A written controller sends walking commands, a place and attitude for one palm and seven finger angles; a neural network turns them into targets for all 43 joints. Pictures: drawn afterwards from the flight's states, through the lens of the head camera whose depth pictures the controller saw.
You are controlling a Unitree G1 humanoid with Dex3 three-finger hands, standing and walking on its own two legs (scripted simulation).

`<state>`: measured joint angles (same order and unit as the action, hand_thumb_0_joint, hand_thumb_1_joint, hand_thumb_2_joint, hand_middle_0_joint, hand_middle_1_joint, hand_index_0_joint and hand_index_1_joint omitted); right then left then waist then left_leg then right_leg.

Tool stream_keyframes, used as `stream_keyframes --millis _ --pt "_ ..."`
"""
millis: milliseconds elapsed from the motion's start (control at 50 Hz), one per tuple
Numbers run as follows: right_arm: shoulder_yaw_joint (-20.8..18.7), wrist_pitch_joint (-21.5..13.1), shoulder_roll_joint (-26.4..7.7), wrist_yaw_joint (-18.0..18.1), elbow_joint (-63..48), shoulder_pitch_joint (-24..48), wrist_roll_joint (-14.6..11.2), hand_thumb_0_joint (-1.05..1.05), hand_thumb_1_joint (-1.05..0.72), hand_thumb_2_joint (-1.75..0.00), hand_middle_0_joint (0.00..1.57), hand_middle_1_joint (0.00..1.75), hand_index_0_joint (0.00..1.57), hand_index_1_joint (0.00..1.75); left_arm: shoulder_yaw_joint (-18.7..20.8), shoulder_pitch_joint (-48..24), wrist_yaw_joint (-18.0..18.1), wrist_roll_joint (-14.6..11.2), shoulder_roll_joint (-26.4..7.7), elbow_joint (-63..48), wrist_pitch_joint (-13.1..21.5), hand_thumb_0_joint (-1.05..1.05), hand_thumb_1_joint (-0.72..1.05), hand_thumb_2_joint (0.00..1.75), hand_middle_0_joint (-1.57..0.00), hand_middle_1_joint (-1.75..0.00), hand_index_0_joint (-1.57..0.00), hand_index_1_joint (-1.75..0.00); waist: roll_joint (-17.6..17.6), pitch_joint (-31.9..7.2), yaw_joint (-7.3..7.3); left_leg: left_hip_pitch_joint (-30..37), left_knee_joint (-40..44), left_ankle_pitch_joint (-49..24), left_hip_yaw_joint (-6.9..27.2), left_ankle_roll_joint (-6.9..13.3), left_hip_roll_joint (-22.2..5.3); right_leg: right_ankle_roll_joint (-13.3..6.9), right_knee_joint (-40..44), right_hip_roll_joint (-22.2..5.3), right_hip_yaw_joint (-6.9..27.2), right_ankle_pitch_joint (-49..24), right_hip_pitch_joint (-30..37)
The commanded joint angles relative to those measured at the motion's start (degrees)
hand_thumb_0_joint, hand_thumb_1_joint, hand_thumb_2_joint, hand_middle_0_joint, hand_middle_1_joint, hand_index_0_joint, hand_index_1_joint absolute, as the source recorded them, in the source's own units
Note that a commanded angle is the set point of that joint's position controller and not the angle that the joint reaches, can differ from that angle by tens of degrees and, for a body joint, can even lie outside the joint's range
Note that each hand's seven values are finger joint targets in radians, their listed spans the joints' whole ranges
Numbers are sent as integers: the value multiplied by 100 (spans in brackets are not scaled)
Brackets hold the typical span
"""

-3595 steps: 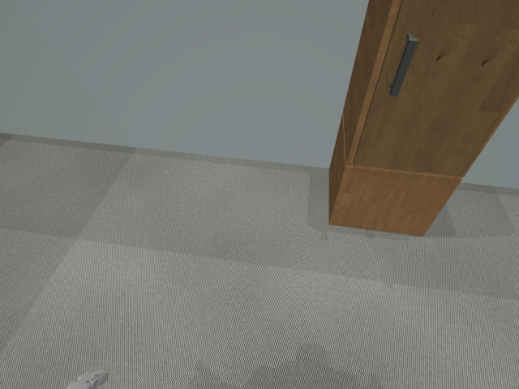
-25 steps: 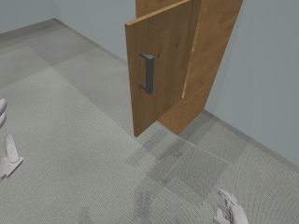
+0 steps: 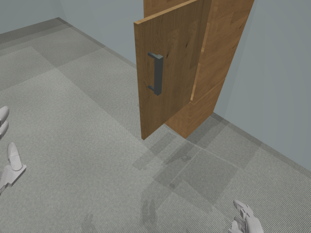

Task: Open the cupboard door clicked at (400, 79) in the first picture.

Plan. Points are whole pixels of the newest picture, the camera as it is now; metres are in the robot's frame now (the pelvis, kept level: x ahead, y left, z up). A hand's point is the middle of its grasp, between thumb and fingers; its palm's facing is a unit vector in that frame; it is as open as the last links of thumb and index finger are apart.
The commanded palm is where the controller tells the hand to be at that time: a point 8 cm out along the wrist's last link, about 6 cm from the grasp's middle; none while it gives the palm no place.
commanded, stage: let the arm hang, fingers relaxed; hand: left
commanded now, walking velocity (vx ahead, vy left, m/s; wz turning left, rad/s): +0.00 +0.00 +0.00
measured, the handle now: (154, 74) +0.62 +0.05 +0.06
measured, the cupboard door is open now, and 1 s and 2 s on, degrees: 91 91 91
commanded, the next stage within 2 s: look to check the result in 1.10 s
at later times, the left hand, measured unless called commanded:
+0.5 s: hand out of the picture +0.00 +0.19 -0.18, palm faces +0.04 -0.97 -0.23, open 7.1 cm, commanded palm none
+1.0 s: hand out of the picture +0.09 +0.23 -0.15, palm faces +0.02 -0.95 -0.31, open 7.4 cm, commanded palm none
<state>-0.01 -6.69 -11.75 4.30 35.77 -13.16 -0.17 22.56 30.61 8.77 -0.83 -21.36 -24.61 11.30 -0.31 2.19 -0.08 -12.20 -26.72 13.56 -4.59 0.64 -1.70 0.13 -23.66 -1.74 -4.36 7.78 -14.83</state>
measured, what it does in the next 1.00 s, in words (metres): stands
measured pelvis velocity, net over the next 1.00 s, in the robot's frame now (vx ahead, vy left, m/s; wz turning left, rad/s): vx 0.02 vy -0.01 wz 0.03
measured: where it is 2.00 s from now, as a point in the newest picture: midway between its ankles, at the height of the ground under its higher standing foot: outside the picture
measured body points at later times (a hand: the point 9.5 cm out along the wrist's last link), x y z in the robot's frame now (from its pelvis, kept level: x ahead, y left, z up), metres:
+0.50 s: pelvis -0.01 -0.01 +0.00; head +0.02 +0.00 +0.44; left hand +0.00 +0.24 -0.16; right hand +0.00 -0.27 -0.15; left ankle +0.01 +0.11 -0.74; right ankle +0.05 -0.12 -0.74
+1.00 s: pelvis +0.02 -0.01 +0.00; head +0.03 -0.02 +0.45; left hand +0.09 +0.28 -0.13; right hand +0.07 -0.28 -0.15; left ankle +0.01 +0.11 -0.74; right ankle +0.05 -0.12 -0.74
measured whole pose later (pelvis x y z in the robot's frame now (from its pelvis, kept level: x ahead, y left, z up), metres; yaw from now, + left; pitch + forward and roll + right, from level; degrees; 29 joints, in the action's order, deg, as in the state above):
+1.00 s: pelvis +0.02 -0.01 +0.00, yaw +2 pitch -1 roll +0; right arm -0.9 -0.2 -16.4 0.2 64.6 -9.3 1.1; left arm 1.5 6.2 0.0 1.1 -16.1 64.1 0.8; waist -1.0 3.0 0.3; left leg -8.2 -21.2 11.7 -3.0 0.3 -0.4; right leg -0.3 -22.0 -2.6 -5.5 8.8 -11.8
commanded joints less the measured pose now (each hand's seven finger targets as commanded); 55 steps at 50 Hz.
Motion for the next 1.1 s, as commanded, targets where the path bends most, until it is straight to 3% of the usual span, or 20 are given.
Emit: stream_keyframes --millis 0,40,80,120,140,160,180,200,260,300,360,540,660,840,960,1080 --pt "-479 -96 -1588 -526 655 432 36 0 -90 -90 20 30 20 30 -1557 -760 -806 256 -127 3488 -910 0 90 90 -20 -30 -20 -30 -515 -148 204 -896 228 -923 796 70 -583 -130 -318 -457 503 126 -305" --pt "-438 153 -1438 -495 514 438 84 0 -90 -90 20 30 20 30 -1537 -907 -864 265 -50 3572 -1075 0 90 90 -20 -30 -20 -30 -563 -256 133 -1362 419 -497 1027 302 -799 -172 -950 -216 298 778 -166" --pt "-364 272 -1452 -493 531 540 141 0 -90 -90 20 30 20 30 -1608 -1147 -875 318 -207 4116 -1030 0 90 90 -20 -30 -20 -30 126 -429 43 -1314 388 -409 1142 360 -706 -248 -973 -177 400 721 84" --pt "-350 373 -1443 -491 665 472 151 0 -90 -90 20 30 20 30 -1637 -1392 -874 358 -412 4742 -1018 0 90 90 -20 -30 -20 -30 1121 -677 24 -978 -84 -255 914 286 -371 -350 -433 -524 670 457 146" --pt "-341 431 -1375 -487 744 342 137 0 -90 -90 20 30 20 30 -1662 -1564 -865 355 -505 5066 -1016 0 90 90 -20 -30 -20 -30 1602 -862 86 -675 -375 -182 736 225 -159 -480 -151 -789 909 360 89" --pt "-310 492 -1285 -478 846 232 139 0 -90 -90 20 30 20 30 -1725 -1732 -853 324 -522 5399 -1039 0 90 90 -20 -30 -20 -30 1695 -916 150 -383 -569 -135 544 151 3 -584 28 -989 1002 317 -68" --pt "-290 561 -1205 -464 946 155 152 0 -90 -90 20 30 20 30 -1780 -1911 -815 300 -507 5651 -1083 0 90 90 -20 -30 -20 -30 1528 -853 192 -205 -694 0 458 115 62 -656 135 -1059 1002 536 -264" --pt "-246 604 -1071 -459 1068 100 161 0 -90 -90 20 30 20 30 -1852 -2006 -802 281 -415 5908 -1113 0 90 90 -20 -30 -20 -30 1140 -828 215 -109 -622 -74 449 102 39 -642 119 -1037 975 589 -312" --pt "-161 649 -914 -444 1362 202 177 0 -90 -90 20 30 20 30 -1982 -1922 -784 234 -173 6636 -1142 0 90 90 -20 -30 -20 -30 -256 -690 112 -283 1 -231 735 112 -203 -391 -78 -672 731 899 -126" --pt "-157 647 -940 -422 1520 233 174 0 -90 -90 20 30 20 30 -1983 -1763 -769 214 -119 7055 -1127 0 90 90 -20 -30 -20 -30 -720 -659 4 -596 325 -113 886 131 -364 -280 -122 -525 576 803 326" --pt "-186 676 -867 -380 1765 147 179 0 -90 -90 20 30 20 30 -1936 -1628 -759 198 -29 7553 -1101 0 90 90 -20 -30 -20 -30 -998 -512 -39 -741 507 341 859 100 -342 -319 63 -502 560 846 517" --pt "-291 700 -1051 -353 2333 -348 158 0 -90 -90 20 30 20 30 -1909 -1931 -788 177 -265 8320 -1044 0 90 90 -20 -30 -20 -30 135 52 60 -428 635 694 759 134 -313 -380 748 -619 690 1734 84" --pt "-298 647 -1155 -361 2482 -251 163 0 -90 -90 20 30 20 30 -1885 -2085 -791 182 -399 8507 -1032 0 90 90 -20 -30 -20 -30 268 108 32 -388 864 571 808 162 -375 -334 709 -584 641 1533 181" --pt "-260 574 -1310 -372 2593 195 146 0 -90 -90 20 30 20 30 -1919 -2330 -796 171 -516 8606 -972 0 90 90 -20 -30 -20 -30 75 -49 3 -85 1026 -158 793 126 -449 -285 663 -616 610 713 477" --pt "-234 530 -1429 -363 2612 469 134 0 -90 -90 20 30 20 30 -1941 -2472 -793 162 -583 8627 -928 0 90 90 -20 -30 -20 -30 -87 -343 4 192 1108 -776 792 80 -527 -257 572 -642 524 -200 828" --pt "-220 527 -1543 -358 2596 622 122 0 -90 -90 20 30 20 30 -1942 -2564 -795 167 -635 8642 -909 0 90 90 -20 -30 -20 -30 -63 -358 15 337 1184 -859 768 50 -544 -243 684 -641 539 -304 891"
